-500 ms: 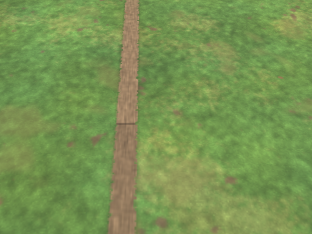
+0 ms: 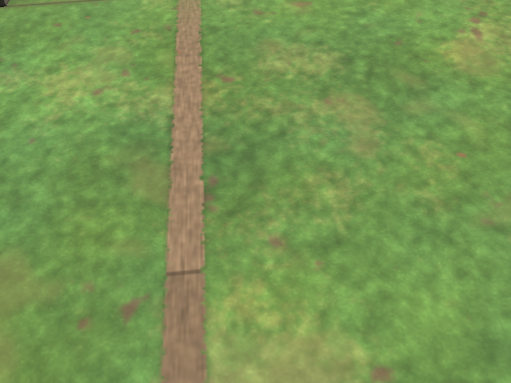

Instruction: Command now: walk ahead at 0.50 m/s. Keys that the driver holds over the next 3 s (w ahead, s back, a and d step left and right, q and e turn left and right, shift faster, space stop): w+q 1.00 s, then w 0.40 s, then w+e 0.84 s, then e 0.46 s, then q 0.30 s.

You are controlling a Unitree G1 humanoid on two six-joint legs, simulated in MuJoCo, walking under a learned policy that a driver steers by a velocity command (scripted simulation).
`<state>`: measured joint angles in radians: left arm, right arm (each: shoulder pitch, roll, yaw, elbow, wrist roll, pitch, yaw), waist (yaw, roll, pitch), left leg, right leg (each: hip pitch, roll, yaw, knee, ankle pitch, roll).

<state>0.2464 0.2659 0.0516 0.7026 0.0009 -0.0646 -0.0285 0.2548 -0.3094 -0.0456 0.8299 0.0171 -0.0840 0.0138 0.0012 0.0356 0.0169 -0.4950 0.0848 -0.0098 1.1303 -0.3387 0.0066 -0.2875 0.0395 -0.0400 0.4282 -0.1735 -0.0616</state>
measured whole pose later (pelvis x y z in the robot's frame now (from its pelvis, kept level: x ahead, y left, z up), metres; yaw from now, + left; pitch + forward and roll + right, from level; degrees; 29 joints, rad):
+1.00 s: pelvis +0.56 +0.11 +0.00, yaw +31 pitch +1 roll -1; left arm 0.19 0.26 0.06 0.71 0.01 -0.10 -0.01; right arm 0.31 -0.31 -0.07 0.71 0.03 -0.02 -0.01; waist 0.00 0.05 0.01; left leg -0.46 0.00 -0.09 1.18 -0.37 0.01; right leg -0.30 0.03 -0.04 0.46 -0.19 -0.02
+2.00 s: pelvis +1.00 +0.41 -0.02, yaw +20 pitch +2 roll +1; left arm 0.15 0.29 0.07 0.72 -0.02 -0.05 -0.04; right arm 0.27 -0.28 -0.05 0.81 0.02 -0.09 0.00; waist -0.01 0.00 0.06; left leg -0.29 0.03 0.00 1.19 -0.45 -0.01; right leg -0.43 0.07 -0.02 0.58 -0.18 -0.10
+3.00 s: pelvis +1.29 +0.50 +0.00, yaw -4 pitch +1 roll +1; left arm 0.10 0.21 0.02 0.66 0.03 0.01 0.02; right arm 0.18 -0.31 -0.06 0.86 0.02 0.04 -0.01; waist -0.03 0.04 0.03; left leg -0.42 0.05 -0.01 0.95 -0.48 -0.10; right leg -0.26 -0.01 -0.07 0.47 -0.23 -0.04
